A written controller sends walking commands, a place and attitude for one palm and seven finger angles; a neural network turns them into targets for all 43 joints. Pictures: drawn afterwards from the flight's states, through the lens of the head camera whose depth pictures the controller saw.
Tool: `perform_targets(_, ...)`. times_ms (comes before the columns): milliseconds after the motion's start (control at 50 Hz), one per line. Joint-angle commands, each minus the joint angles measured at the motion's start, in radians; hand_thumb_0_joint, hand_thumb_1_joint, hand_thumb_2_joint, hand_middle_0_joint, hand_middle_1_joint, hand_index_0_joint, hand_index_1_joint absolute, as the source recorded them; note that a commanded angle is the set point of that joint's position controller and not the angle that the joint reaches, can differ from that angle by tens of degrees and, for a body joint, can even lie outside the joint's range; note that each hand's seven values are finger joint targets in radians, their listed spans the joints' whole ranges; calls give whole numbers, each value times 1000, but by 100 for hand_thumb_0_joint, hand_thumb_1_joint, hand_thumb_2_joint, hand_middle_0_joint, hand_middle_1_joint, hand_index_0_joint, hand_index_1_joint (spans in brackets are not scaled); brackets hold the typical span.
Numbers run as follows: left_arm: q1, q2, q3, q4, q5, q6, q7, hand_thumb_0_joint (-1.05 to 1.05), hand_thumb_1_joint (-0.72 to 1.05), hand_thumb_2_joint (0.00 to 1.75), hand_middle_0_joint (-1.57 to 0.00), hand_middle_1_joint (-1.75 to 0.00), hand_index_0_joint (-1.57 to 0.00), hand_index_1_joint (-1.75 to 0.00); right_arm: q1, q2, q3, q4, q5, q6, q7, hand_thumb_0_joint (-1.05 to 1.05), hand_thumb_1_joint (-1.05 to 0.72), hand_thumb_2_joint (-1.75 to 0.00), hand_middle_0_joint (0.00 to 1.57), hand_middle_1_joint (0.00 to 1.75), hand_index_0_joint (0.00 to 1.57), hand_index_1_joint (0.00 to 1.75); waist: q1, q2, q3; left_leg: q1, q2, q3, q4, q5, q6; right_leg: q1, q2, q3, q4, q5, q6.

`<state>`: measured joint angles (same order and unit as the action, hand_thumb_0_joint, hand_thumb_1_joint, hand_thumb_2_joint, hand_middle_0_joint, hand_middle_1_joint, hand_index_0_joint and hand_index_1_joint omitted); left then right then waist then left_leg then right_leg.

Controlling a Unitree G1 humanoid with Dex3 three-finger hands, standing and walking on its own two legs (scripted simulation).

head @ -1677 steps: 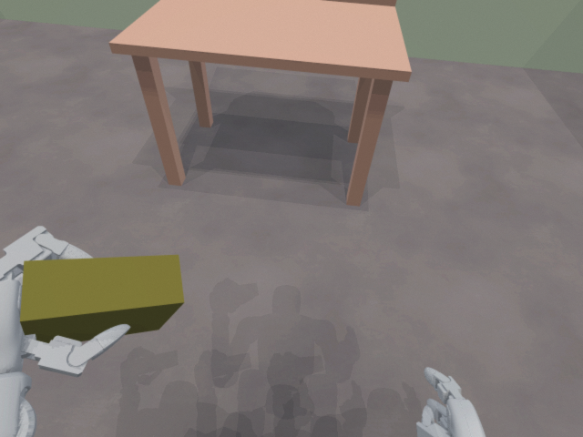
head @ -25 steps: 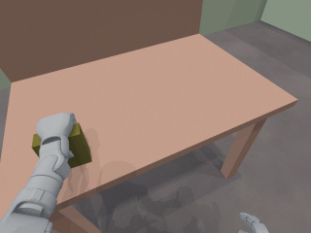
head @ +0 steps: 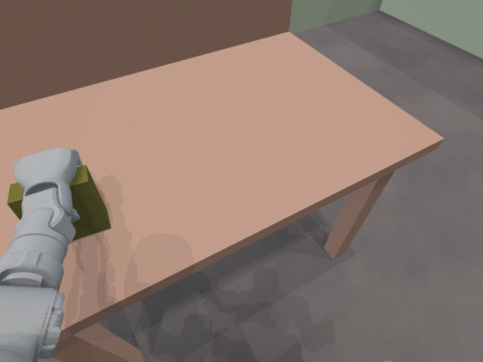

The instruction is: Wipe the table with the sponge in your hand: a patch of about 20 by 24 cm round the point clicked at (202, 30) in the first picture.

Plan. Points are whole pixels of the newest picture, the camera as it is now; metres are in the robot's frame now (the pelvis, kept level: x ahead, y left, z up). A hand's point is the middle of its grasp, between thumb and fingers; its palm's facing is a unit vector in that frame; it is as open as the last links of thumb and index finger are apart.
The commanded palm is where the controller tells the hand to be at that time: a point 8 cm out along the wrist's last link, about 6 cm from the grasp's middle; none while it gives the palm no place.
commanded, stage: wipe forward along the first lane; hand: left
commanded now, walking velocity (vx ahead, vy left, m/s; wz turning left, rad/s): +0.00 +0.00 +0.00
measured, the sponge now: (69, 215) +0.38 +0.34 +0.00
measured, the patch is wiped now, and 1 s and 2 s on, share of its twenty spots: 0.20 0.40 0.50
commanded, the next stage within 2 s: slide across to the middle lane in 0.68 s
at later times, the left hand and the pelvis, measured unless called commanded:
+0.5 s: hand (52, 176) +0.43 +0.37 +0.05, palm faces -0.10 -0.03 -0.99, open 9.6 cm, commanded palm +0.42 +0.35 +0.10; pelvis +0.01 +0.04 +0.00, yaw +0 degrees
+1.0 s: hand (60, 159) +0.46 +0.37 +0.06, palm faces -0.10 +0.01 -0.99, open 9.6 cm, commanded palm +0.46 +0.33 +0.12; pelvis +0.00 +0.04 -0.01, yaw +0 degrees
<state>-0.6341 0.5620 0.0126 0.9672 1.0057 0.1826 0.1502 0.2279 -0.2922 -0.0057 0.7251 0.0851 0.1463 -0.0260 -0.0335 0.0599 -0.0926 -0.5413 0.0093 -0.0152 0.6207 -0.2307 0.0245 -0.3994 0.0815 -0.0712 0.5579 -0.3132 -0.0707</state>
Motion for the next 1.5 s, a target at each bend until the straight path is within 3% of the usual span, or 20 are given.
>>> perform_targets(0, -357, 325, 50, -62, 38, 13, 32, 0, 10, 130, -120, -160, -120, -160, -5, -153, -47, -99, 2, -31, -8, 0, -90, -90, 20, 30, 20, 30, -16, -51, -235, 111, -43, 3, -29, 86, 54, 79, -46, 116, -104, 280, 32)
perform_targets(80, -376, 314, 33, -47, 52, 6, 24, 0, 10, 130, -120, -160, -120, -160, 17, -153, -50, -97, 0, -30, -1, 0, -90, -90, 20, 30, 20, 30, -16, -11, -267, 154, -38, -7, -23, 136, 54, 55, -37, 99, -92, 297, 25)
perform_targets(140, -354, 354, 82, -49, 48, -5, 16, 0, 10, 130, -120, -160, -120, -160, 25, -159, -53, -99, -6, -25, 2, 0, -90, -90, 20, 30, 20, 30, 2, -9, -319, 166, -34, -9, -18, 197, 53, 89, -36, 101, -84, 369, 19)
perform_targets(200, -326, 282, 36, -61, 40, -13, 21, 0, 10, 130, -120, -160, -120, -160, 38, -154, -59, -105, -7, -24, 10, 0, -90, -90, 20, 30, 20, 30, -5, -18, -315, 201, -29, -13, -10, 232, 53, 56, -29, 82, -77, 372, 20)
perform_targets(240, -320, 324, 79, -57, 40, -17, 25, 0, 10, 130, -120, -160, -120, -160, 34, -160, -57, -101, -8, -19, 11, 0, -90, -90, 20, 30, 20, 30, 6, -12, -315, 199, -26, -22, -16, 249, 51, 51, -25, 80, -78, 374, 14)
perform_targets(280, -352, 275, 34, -60, 45, -18, 39, 0, 10, 130, -120, -160, -120, -160, 41, -155, -61, -105, -6, -17, 14, 0, -90, -90, 20, 30, 20, 30, -15, -26, -278, 209, -25, -29, -18, 235, 50, 5, -19, 61, -74, 321, 18)
perform_targets(340, -367, 312, 70, -39, 59, -12, 54, 0, 10, 130, -120, -160, -120, -160, 41, -162, -60, -94, -10, -17, 18, 0, -90, -90, 20, 30, 20, 30, -9, -11, -261, 222, -15, -49, -27, 234, 46, -45, -13, 53, -76, 266, 8)
perform_targets(420, -425, 267, 14, 9, 65, 12, 67, 0, 10, 130, -120, -160, -120, -160, 52, -158, -60, -89, -11, -18, 22, 0, -90, -90, 20, 30, 20, 30, -30, -9, -246, 228, -10, -60, -28, 186, 39, -103, -10, 39, -74, 181, 10)
perform_targets(440, -469, 295, 36, -3, 67, 9, 66, 0, 10, 130, -120, -160, -120, -160, 54, -162, -59, -82, -13, -19, 21, 0, -90, -90, 20, 30, 20, 30, -28, 12, -266, 248, -3, -72, -31, 203, 35, -116, -10, 39, -68, 178, 5)
perform_targets(500, -509, 230, -31, 24, 79, 24, 67, 0, 10, 130, -120, -160, -120, -160, 71, -154, -60, -81, -16, -22, 24, 0, -90, -90, 20, 30, 20, 30, -45, 30, -275, 274, 0, -90, -26, 172, 27, -171, -6, 28, -60, 127, 7)
perform_targets(600, -603, 291, -4, 82, 88, 31, 70, 0, 10, 130, -120, -160, -120, -160, 93, -161, -55, -69, -24, -27, 17, 0, -90, -90, 20, 30, 20, 30, -62, 8, -303, 250, 3, -97, -15, 145, 25, -190, -7, 32, -50, 109, 10)
perform_targets(740, -674, 332, 14, 125, 99, 23, 63, 0, 10, 130, -120, -160, -120, -160, 131, -164, -52, -60, -33, -37, 17, 0, -90, -90, 20, 30, 20, 30, -64, 57, -348, 257, 11, -114, -1, 151, 13, -231, -2, 28, -30, 96, 5)
perform_targets(820, -736, 242, -60, 95, 90, 17, 62, 0, 10, 130, -120, -160, -120, -160, 154, -153, -58, -52, -35, -51, 22, 0, -90, -90, 20, 30, 20, 30, -88, 79, -367, 295, 15, -126, 4, 120, 14, -265, 2, 25, -33, 74, 11)
perform_targets(840, -749, 260, -30, 72, 80, 9, 61, 0, 10, 130, -120, -160, -120, -160, 153, -155, -61, -46, -36, -55, 20, 0, -90, -90, 20, 30, 20, 30, -80, 96, -391, 324, 23, -135, 3, 153, 9, -269, 2, 26, -32, 88, 7)
perform_targets(940, -767, 195, -52, 29, 23, 5, 71, 0, 10, 130, -120, -160, -120, -160, 154, -144, -65, -28, -31, -68, 23, 0, -90, -90, 20, 30, 20, 30, -82, 88, -419, 366, 24, -138, -2, 189, 8, -238, 3, 24, -47, 112, 12)
perform_targets(1020, -745, 184, -66, 36, 28, 34, 79, 0, 10, 130, -120, -160, -120, -160, 145, -142, -62, -17, -27, -68, 32, 0, -90, -90, 20, 30, 20, 30, -74, 92, -389, 357, 17, -126, -15, 187, 11, -204, 5, 23, -63, 113, 13)
perform_targets(1080, -757, 245, -16, 59, 54, 52, 95, 0, 10, 130, -120, -160, -120, -160, 142, -149, -59, -5, -32, -65, 33, 0, -90, -90, 20, 30, 20, 30, -72, 84, -356, 324, 13, -113, -22, 194, 17, -183, 4, 26, -71, 128, 11)
perform_targets(1200, -766, 190, -58, 88, 45, 83, 106, 0, 10, 130, -120, -160, -120, -160, 122, -141, -54, -15, -30, -68, 41, 0, -90, -90, 20, 30, 20, 30, -81, 66, -354, 302, 8, -91, -23, 198, 22, -146, -3, 32, -73, 156, 17)
perform_targets(1360, -817, 132, -91, 62, 28, 95, 100, 0, 10, 130, -120, -160, -120, -160, 125, -135, -58, -9, -32, -65, 42, 0, -90, -90, 20, 30, 20, 30, -102, 30, -419, 320, 0, -65, 8, 292, 32, -81, -13, 50, -66, 311, 29)
perform_targets(1480, -771, 170, -56, 59, 31, 120, 99, 0, 10, 130, -120, -160, -120, -160, 113, -138, -55, -11, -35, -45, 45, 0, -90, -90, 20, 30, 20, 30, -87, 17, -434, 280, -13, -34, 21, 352, 38, 12, -23, 62, -60, 464, 32)
